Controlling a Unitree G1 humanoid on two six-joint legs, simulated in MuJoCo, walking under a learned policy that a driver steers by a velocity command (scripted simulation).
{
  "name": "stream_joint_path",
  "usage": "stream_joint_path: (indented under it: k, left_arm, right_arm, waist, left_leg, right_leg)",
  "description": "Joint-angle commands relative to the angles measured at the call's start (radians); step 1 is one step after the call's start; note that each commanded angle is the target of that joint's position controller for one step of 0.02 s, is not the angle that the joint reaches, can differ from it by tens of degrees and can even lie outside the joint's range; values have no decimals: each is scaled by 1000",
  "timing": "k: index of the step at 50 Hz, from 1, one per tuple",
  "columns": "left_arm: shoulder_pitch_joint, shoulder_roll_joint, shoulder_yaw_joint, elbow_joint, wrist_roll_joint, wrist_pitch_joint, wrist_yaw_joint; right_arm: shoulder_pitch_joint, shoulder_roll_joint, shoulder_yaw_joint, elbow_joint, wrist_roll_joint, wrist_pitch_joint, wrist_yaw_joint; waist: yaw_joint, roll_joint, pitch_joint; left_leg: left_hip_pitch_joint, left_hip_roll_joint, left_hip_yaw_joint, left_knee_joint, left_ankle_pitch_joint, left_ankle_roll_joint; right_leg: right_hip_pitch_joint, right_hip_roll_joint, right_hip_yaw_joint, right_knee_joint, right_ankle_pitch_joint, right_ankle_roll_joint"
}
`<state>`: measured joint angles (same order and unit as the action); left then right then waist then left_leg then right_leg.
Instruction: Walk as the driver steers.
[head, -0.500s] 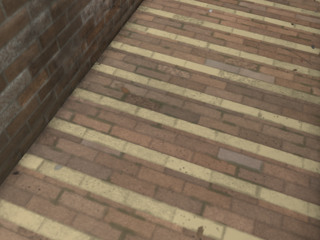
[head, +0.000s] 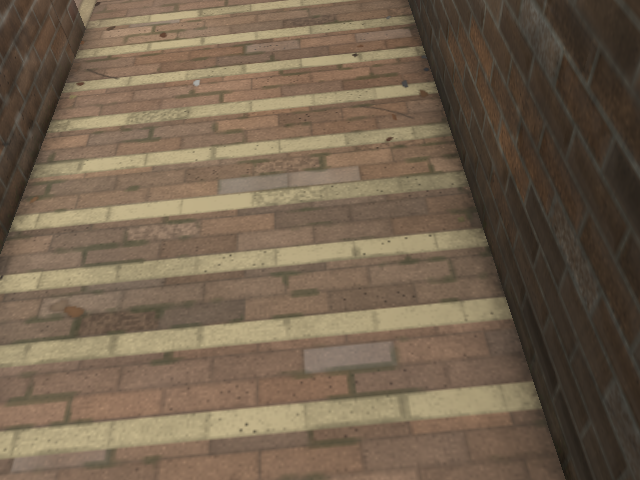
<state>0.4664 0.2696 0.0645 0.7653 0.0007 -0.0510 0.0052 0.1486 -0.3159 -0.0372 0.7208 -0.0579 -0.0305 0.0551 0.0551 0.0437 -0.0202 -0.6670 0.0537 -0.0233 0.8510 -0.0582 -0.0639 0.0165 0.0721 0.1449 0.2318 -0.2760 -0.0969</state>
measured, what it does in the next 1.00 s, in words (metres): walks ahead, turning left: left foot, then right foot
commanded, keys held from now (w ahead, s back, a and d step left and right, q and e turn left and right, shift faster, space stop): w+q+shift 0.86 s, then w+shift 0.12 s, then w+e+shift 0.02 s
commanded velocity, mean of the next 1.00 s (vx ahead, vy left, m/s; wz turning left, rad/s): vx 0.95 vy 0.00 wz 0.65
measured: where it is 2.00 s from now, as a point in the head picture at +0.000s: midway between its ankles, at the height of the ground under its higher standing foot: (157, 123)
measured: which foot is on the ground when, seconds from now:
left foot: up 0.00-0.24, down 0.26-0.72, up 0.74-1.00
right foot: down 0.00-0.28, up 0.30-0.70, down 0.72-1.00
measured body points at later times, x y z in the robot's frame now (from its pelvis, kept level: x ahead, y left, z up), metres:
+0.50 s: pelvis +0.44 +0.12 -0.01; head +0.47 +0.12 +0.43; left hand +0.57 +0.39 -0.09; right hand +0.49 -0.16 -0.14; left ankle +0.38 +0.13 -0.75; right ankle +0.60 -0.03 -0.67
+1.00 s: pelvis +0.90 +0.28 -0.02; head +0.90 +0.29 +0.43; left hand +0.66 +0.47 -0.15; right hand +1.26 +0.24 -0.07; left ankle +0.92 +0.45 -0.68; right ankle +0.88 +0.11 -0.75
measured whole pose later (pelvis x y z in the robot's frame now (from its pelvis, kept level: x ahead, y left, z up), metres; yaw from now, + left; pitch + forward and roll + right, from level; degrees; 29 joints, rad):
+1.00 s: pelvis +0.90 +0.28 -0.02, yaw +44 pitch +2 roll -3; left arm 0.47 0.34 0.06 0.94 0.04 -0.13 0.00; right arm 0.03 -0.36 -0.06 0.67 -0.04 0.00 0.07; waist 0.06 0.03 -0.02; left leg -0.78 0.04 -0.02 1.05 -0.11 0.11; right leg 0.03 0.00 -0.23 0.34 -0.39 0.03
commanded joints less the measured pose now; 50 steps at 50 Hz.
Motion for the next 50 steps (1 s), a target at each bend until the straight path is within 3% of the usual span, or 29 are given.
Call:
stream_joint_path:
  k: [1, 6, 8, 9, 11, 12, 13, 14, 15, 16, 18, 20, 22, 24, 27, 30, 32, 33, 34, 35, 36, 37, 38, 39, 40, 42, 45, 48, 50]
  left_arm:
    - [82, 188, 48, -13, -2, -41, 7]
    - [94, 151, 23, 44, 14, -73, 8]
    - [67, 169, 20, 61, 21, -75, 1]
    - [57, 178, 15, 65, 25, -77, 2]
    - [41, 202, 9, 78, 40, -72, 14]
    - [-15, 230, 17, 66, 42, -58, 24]
    - [-64, 246, 24, 49, 29, -50, 29]
    - [-30, 122, -6, -7, -13, -69, 10]
    - [-56, 134, -13, -55, -5, -93, -6]
    - [-168, 164, -13, -75, 17, -101, -4]
    - [-219, 132, -33, -114, 38, -99, 4]
    - [-183, 104, -48, -113, 70, -57, 1]
    - [-227, 83, -55, -150, 87, -28, -2]
    - [-405, 85, -62, -224, 79, -29, -16]
    - [-564, 40, -84, -271, 66, -28, -23]
    - [-637, 44, -88, -277, 50, -34, -19]
    - [-567, 68, -82, -248, 49, -37, -19]
    - [-510, 111, -63, -231, 30, -37, -1]
    - [-378, 165, -42, -199, 18, -42, 16]
    - [-129, 225, -14, -135, 20, -47, 34]
    - [87, 301, 18, -100, 62, -50, 51]
    - [-23, 349, 33, -99, 66, -49, 34]
    - [-109, 237, 29, -120, 54, -40, 29]
    - [-177, 140, 0, -104, 38, -42, 25]
    - [-185, 111, -8, -78, 54, -43, 19]
    - [-130, 68, -20, -3, 60, -56, 18]
    - [-130, 27, -30, 60, 36, -81, -2]
    - [-220, 75, -21, 58, 43, -108, -11]
    - [-179, 102, -21, 94, 31, -126, -16]
  right_arm:
    - [-255, -63, -8, -119, 7, -22, 8]
    - [-326, -36, 7, -162, 5, -14, 34]
    - [-321, -18, 12, -175, 9, -14, 38]
    - [-304, -17, 12, -174, 7, -10, 33]
    - [-97, -59, -6, -131, 8, 4, 15]
    - [155, -106, -32, -56, 23, 5, -2]
    - [361, -151, -59, 1, 19, 1, -19]
    - [366, -253, -101, 3, 17, 6, -28]
    - [266, -249, -102, -37, 35, 13, -26]
    - [241, -214, -102, -23, 49, 12, -32]
    - [274, -144, -81, 17, 60, -12, -37]
    - [205, -123, -62, 33, 47, -30, -36]
    - [224, -117, -55, 48, 56, -52, -27]
    - [260, -125, -55, 61, 67, -58, -32]
    - [349, -124, -55, 88, 83, -60, -31]
    - [394, -125, -57, 114, 72, -57, -36]
    - [356, -175, -71, 107, 73, -51, -52]
    - [358, -195, -77, 110, 61, -47, -53]
    - [326, -228, -85, 105, 52, -51, -48]
    - [246, -238, -88, 85, 49, -63, -43]
    - [247, -87, -52, 53, 50, -80, -45]
    - [383, -24, -20, -2, 113, -63, -49]
    - [255, -129, -34, 26, 65, -47, -58]
    - [155, -162, -45, 28, 35, -39, -40]
    - [124, -132, -44, 17, 29, -34, -26]
    - [94, -60, -31, -12, 20, -10, 2]
    - [42, -6, -15, -52, 25, 32, 7]
    - [-19, -30, -12, -88, 16, 35, 18]
    - [-112, -48, -7, -111, 13, 17, 35]
  waist:
    - [72, -130, 144]
    - [64, -150, 222]
    - [43, -132, 215]
    - [21, -149, 185]
    - [-115, -258, 5]
    - [-233, -274, -112]
    - [-346, -203, -194]
    - [-245, 182, -286]
    - [-180, 158, -347]
    - [-186, 44, -249]
    - [-114, -136, -36]
    - [-15, -106, 76]
    - [5, -106, 97]
    - [-45, -68, 158]
    - [-120, 9, 107]
    - [-170, 20, 83]
    - [-145, 27, 44]
    - [-116, 47, -19]
    - [-36, 46, -107]
    - [104, 33, -226]
    - [146, -125, -373]
    - [15, -484, -598]
    - [54, -272, -457]
    - [62, -169, -263]
    - [42, -91, -165]
    - [-11, -101, -39]
    - [-78, -144, 74]
    - [-142, -175, 131]
    - [-121, -95, 157]
  left_leg:
    - [-270, 5, 36, -60, 73, 24]
    - [-241, -20, 93, -121, 43, 118]
    - [-83, -79, 155, -203, 29, 175]
    - [26, -119, 192, -212, -13, 202]
    - [274, -206, 196, -136, -167, 248]
    - [477, -224, 167, -121, -237, 276]
    - [743, -185, 57, -202, -317, 311]
    - [1055, 65, -512, -386, -711, 422]
    - [1083, 203, -950, -571, -741, 481]
    - [998, 167, -871, -582, -634, 459]
    - [671, 111, -652, -618, -425, 399]
    - [424, 35, -525, -630, -251, 386]
    - [324, -14, -442, -659, -173, 387]
    - [258, -60, -396, -721, -47, 368]
    - [368, -65, -366, -672, 315, 321]
    - [471, -70, -381, -653, 458, 286]
    - [516, -74, -387, -590, 536, 255]
    - [538, -78, -396, -478, 624, 238]
    - [539, -77, -399, -288, 653, 223]
    - [429, -96, -373, -39, 590, 212]
    - [259, -150, -268, 345, -2, 212]
    - [-2, -186, -164, 630, -512, 181]
    - [-103, -98, -94, 642, -325, 200]
    - [-128, -65, -75, 591, -232, 196]
    - [-129, -37, -65, 583, -223, 191]
    - [-117, 8, -79, 553, -237, 187]
    - [-143, 39, -85, 478, -249, 179]
    - [-31, 17, -59, 247, -41, 163]
    - [147, -24, 33, 16, 75, 180]
  right_leg:
    - [98, -271, 171, -187, -76, -102]
    - [117, -284, -21, -273, 184, -62]
    - [74, -285, -135, -261, 453, -37]
    - [64, -288, -182, -191, 764, -20]
    - [110, -337, -218, 178, 1405, -1]
    - [65, -342, -231, 454, 1510, 7]
    - [-124, -298, -252, 821, 1355, 16]
    - [-569, -66, -224, 1317, 394, 72]
    - [-762, 0, -35, 1457, -31, 37]
    - [-797, -53, 26, 1448, 64, 20]
    - [-751, -133, 8, 1246, 16, 31]
    - [-692, -159, -24, 1124, -64, 54]
    - [-676, -183, -62, 965, -82, 78]
    - [-667, -172, -127, 766, 88, 109]
    - [-632, -132, -155, 576, 321, 129]
    - [-548, -70, -187, 430, 383, 119]
    - [-372, -37, -174, 287, 382, 97]
    - [-260, -14, -175, 279, 344, 96]
    - [-94, -25, -144, 287, 286, 93]
    - [176, -98, -98, 347, 198, 79]
    - [415, -367, 153, 353, -144, 38]
    - [627, -651, 705, 201, -343, -89]
    - [450, -543, 656, 104, -564, -80]
    - [270, -467, 452, 113, -405, -58]
    - [148, -438, 339, 98, -230, -55]
    - [-31, -399, 174, 76, -76, -26]
    - [-150, -369, -18, -1, 132, 29]
    - [-299, -323, -210, -94, 298, 22]
    - [-365, -291, -301, -169, 380, 10]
